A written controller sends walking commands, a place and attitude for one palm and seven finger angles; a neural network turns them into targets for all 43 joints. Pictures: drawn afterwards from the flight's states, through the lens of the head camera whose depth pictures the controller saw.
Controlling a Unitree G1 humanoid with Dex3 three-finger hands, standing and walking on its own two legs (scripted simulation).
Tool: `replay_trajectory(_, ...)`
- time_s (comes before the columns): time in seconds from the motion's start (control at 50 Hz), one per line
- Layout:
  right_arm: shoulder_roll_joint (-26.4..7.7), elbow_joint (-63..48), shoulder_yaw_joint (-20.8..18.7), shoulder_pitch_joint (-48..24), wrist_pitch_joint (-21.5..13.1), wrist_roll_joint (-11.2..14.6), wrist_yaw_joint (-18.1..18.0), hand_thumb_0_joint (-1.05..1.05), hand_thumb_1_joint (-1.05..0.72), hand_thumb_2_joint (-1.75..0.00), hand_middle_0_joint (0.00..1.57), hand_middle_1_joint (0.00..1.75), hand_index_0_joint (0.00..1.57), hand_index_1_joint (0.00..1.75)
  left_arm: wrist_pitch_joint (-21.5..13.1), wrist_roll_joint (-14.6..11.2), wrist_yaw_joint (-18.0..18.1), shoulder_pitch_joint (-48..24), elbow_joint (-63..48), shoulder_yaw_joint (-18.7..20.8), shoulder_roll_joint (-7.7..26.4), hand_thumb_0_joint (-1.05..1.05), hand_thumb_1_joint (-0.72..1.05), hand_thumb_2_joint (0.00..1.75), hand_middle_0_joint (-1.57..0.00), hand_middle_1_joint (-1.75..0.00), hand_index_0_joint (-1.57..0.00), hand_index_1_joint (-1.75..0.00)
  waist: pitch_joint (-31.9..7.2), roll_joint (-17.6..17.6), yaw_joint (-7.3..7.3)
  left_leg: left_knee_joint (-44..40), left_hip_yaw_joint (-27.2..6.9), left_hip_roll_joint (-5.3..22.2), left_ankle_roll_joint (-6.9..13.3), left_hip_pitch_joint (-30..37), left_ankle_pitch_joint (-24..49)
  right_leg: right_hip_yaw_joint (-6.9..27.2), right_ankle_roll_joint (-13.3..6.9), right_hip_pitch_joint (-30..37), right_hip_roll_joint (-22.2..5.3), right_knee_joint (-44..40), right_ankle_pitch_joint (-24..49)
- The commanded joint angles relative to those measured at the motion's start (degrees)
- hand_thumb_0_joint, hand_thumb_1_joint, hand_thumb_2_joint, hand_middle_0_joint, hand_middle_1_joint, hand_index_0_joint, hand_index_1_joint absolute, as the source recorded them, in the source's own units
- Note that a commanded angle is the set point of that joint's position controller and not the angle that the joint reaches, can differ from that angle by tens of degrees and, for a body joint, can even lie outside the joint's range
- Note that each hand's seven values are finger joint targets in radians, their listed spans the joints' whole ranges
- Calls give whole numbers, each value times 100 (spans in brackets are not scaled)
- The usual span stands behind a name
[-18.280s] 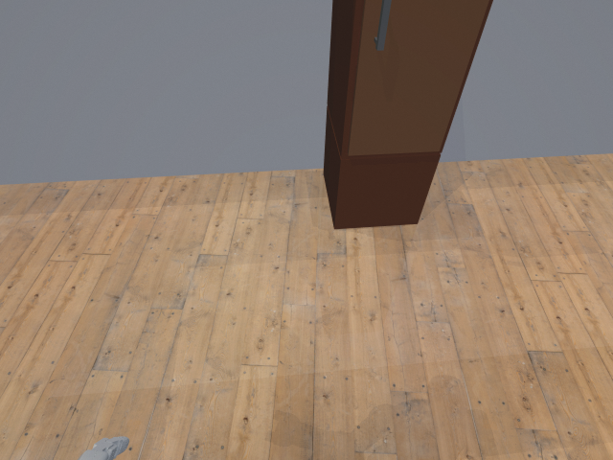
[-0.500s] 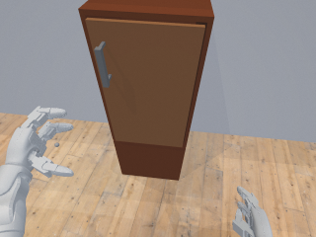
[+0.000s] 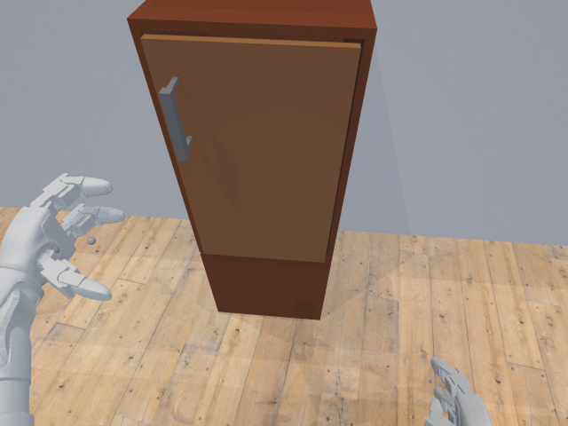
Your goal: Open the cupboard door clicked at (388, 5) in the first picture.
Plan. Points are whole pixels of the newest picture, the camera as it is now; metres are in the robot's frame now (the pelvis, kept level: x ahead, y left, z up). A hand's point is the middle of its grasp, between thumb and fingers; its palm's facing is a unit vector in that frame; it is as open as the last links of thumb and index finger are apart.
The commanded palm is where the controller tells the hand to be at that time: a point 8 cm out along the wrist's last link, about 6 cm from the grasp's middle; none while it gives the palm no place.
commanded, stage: raise the hand with hooked fingers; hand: left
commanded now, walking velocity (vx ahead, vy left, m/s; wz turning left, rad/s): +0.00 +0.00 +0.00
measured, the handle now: (179, 120) +0.57 +0.24 +0.12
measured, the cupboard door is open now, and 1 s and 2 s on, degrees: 0 0 0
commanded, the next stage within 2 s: move the hooked fingers beside the handle in 0.26 s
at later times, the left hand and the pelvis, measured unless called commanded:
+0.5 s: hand (95, 236) +0.29 +0.26 +0.14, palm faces +0.08 -1.00 -0.05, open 14.0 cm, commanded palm +0.27 +0.31 +0.15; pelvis -0.01 -0.02 +0.00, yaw +1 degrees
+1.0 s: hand (113, 189) +0.38 +0.27 +0.14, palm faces +0.03 -1.00 -0.03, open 14.0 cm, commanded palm +0.35 +0.33 +0.14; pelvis -0.02 -0.02 -0.01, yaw -1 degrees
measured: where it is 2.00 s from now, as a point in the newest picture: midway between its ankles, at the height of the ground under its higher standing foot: outside the picture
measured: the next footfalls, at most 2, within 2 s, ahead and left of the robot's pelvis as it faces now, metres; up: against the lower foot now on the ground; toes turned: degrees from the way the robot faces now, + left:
none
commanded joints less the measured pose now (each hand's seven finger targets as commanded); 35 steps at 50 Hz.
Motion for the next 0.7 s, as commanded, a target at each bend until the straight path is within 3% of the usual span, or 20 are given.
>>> replay_trajectory(0.0, -685, -900, -281, -507, -356, -46, -32, 0, -90, -90, 20, 30, 20, 30, -693, -181, 332, -1628, -1643, 994, 1953, 0, -50, 30, -30, -120, -30, -120, -1474, 493, 200, -504, -491, 248, -440, 156, 2690, 147, -148, 1048, 80, -92, 1452)
replay_trajectory(0.08, -673, -798, -292, -519, -374, 15, -106, 0, -90, -90, 20, 30, 20, 30, -616, -74, 377, -1705, -1331, 569, 1495, 0, -50, 30, -30, -120, -30, -120, -1116, 732, 39, -579, -424, 242, -396, 122, 2411, 167, -135, 884, 32, -192, 1345)
replay_trajectory(0.1, -686, -812, -293, -490, -361, 10, -114, 0, -90, -90, 20, 30, 20, 30, -542, -78, 334, -1691, -1257, 530, 1478, 0, -50, 30, -30, -120, -30, -120, -1121, 542, 47, -568, -424, 236, -363, 105, 2328, 193, -138, 929, 45, -203, 1357)
replay_trajectory(0.16, -706, -813, -306, -538, -353, 48, -159, 0, -90, -90, 20, 30, 20, 30, -388, -57, 203, -1684, -1159, 357, 1371, 0, -50, 30, -30, -120, -30, -120, -1163, 399, -15, -543, -400, 223, -290, 70, 2158, 213, -103, 941, 12, -215, 1354)
replay_trajectory(0.24, -707, -854, -296, -594, -331, 44, -157, 0, -90, -90, 20, 30, 20, 30, -379, -147, 126, -1557, -1120, 567, 1553, 0, -50, 30, -30, -120, -30, -120, -1316, 21, 46, -498, -386, 195, -228, -78, 1961, 271, -79, 1105, 5, -197, 1320)
replay_trajectory(0.32, -665, -885, -249, -674, -335, 32, -142, 0, -90, -90, 20, 30, 20, 30, -472, -184, 196, -1622, -1162, 700, 1674, 0, -50, 30, -30, -120, -30, -120, -1190, 203, 103, -507, -367, 170, -236, -189, 1889, 298, -97, 1125, -1, -197, 1277)
replay_trajectory(0.38, -661, -825, -258, -625, -339, 50, -174, 0, -90, -90, 20, 30, 20, 30, -525, -118, 278, -1900, -1069, 627, 1653, 0, -50, 30, -30, -120, -30, -120, -1184, 327, 16, -482, -320, 166, -219, -166, 1824, 315, -67, 1026, -15, -225, 1247)
replay_trajectory(0.42, -706, -708, -250, -560, -292, 60, -214, 0, -90, -90, 20, 30, 20, 30, -477, -48, 309, -2347, -544, 684, 1890, 0, -50, 30, -30, -120, -30, -120, -846, 48, -105, -484, -320, 181, -183, -438, 1355, 398, -39, 835, -24, -336, 765)
replay_trajectory(0.44, -716, -671, -247, -546, -290, 68, -234, 0, -90, -90, 20, 30, 20, 30, -491, -22, 289, -2553, -336, 595, 1831, 0, -50, 30, -30, -120, -30, -120, -764, 8, -178, -469, -307, 174, -162, -480, 1239, 435, -24, 769, -42, -366, 630)
replay_trajectory(0.5, -749, -668, -248, -512, -284, 68, -260, 0, -90, -90, 20, 30, 20, 30, -562, 64, 209, -2963, -7, 621, 2091, 0, -50, 30, -30, -120, -30, -120, -1059, 201, -169, -350, -271, 160, -155, -537, 1162, 611, -34, 904, -103, -351, 493)
replay_trajectory(0.52, -754, -625, -246, -510, -278, 76, -270, 0, -90, -90, 20, 30, 20, 30, -626, 85, 156, -3291, 58, 532, 2114, 0, -50, 30, -30, -120, -30, -120, -1189, 355, -239, -313, -257, 152, -156, -571, 1163, 679, -22, 967, -151, -339, 513)
replay_trajectory(0.58, -795, -603, -262, -377, -278, 56, -275, 0, -90, -90, 20, 30, 20, 30, -844, 111, 9, -3487, 436, 678, 2392, 0, -50, 30, -30, -120, -30, -120, -1576, 286, -208, -215, -265, 152, -141, -631, 1330, 711, -23, 1148, -167, -223, 755)
replay_trajectory(0.68, -893, -560, -279, -181, -220, 63, -228, 0, -90, -90, 20, 30, 20, 30, -971, 76, -213, -3619, 1336, 694, 2509, 0, -50, 30, -30, -120, -30, -120, -1557, 130, -211, -130, -247, 157, -145, -918, 1462, 681, -36, 1053, -162, -61, 1058)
